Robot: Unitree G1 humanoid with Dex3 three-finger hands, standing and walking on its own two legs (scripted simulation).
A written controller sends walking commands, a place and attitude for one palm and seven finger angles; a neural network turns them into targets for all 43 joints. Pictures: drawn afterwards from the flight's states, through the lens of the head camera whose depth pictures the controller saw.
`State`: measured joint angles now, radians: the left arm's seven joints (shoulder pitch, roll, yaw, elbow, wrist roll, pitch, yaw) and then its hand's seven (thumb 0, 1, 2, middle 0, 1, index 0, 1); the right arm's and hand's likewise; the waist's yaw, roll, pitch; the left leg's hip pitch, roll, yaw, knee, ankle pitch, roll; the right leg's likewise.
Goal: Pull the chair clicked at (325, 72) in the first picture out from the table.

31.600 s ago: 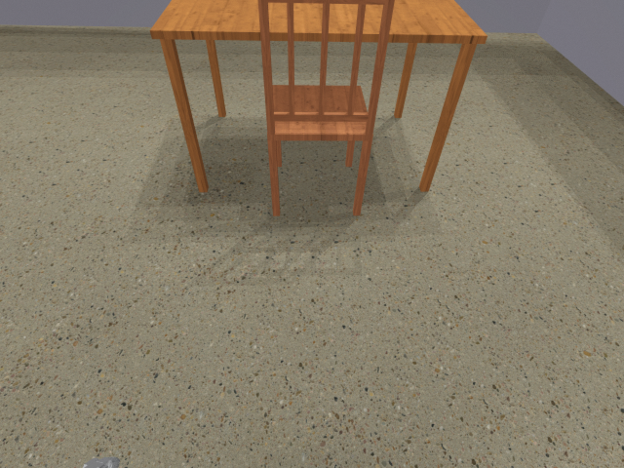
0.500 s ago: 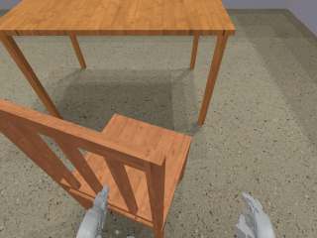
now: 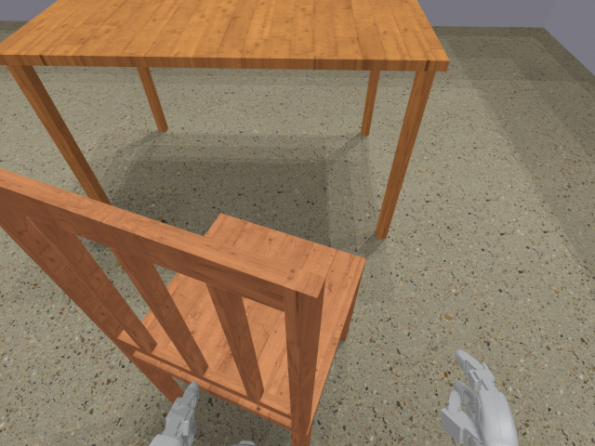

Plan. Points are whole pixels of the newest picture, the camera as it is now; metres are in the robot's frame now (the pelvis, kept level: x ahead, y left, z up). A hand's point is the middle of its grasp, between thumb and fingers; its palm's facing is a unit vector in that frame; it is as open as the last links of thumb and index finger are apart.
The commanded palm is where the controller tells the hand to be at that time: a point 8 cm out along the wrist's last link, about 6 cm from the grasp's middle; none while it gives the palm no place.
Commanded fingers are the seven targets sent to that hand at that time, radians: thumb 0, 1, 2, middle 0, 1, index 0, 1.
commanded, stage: draw the hand back to the body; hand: left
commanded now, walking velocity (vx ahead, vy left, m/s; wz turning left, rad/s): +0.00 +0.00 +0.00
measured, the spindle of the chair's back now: (173, 324) +0.28 +0.19 +0.01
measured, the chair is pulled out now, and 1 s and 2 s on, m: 0.57 0.57 0.57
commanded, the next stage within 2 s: step back with the hand held close in 1.62 s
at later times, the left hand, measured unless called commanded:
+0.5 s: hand (157, 443) +0.13 +0.14 +0.08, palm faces +0.04 -0.99 -0.09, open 17.5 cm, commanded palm +0.10 +0.20 +0.11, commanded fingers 0.00 -0.41 0.27 -0.02 -0.03 -0.02 -0.03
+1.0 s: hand (42, 358) +0.18 +0.22 +0.17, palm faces +0.35 -0.83 -0.44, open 12.8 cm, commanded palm +0.13 +0.27 +0.21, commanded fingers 0.00 0.50 0.71 -0.14 -0.22 -0.14 -0.22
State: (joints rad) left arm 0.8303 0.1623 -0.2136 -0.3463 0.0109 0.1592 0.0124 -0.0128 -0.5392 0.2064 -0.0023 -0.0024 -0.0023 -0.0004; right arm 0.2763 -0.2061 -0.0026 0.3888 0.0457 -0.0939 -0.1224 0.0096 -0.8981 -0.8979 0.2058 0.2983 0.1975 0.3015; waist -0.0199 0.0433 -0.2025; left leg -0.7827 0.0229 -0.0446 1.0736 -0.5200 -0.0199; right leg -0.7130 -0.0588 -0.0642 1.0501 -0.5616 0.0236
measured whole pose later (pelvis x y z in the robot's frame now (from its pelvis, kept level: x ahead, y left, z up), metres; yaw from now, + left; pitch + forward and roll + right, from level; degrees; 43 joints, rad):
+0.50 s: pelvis -0.01 +0.00 -0.01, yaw +0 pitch +12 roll -1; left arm 0.83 0.20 0.00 -0.47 -0.19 -0.25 -0.09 -0.02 -0.54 0.21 0.00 0.00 0.00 0.00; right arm 0.22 -0.16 -0.02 0.45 0.08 -0.07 -0.09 0.01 -0.90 -0.90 0.21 0.30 0.20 0.30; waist 0.04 0.07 -0.17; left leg -0.81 0.03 -0.05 1.14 -0.53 -0.03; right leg -0.75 -0.05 -0.06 1.12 -0.57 0.02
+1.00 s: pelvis +0.01 -0.01 +0.06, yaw -1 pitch +0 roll +0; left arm 0.65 0.33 0.19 -0.47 -0.04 0.00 0.16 -0.01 0.16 0.55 -0.11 -0.15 -0.11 -0.15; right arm 0.22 -0.21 0.02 0.59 0.04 -0.13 -0.15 0.01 -0.90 -0.90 0.20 0.30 0.20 0.30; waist 0.06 0.08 -0.05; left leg -0.29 0.04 -0.02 0.65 -0.36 -0.03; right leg -0.23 -0.04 -0.06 0.63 -0.39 0.02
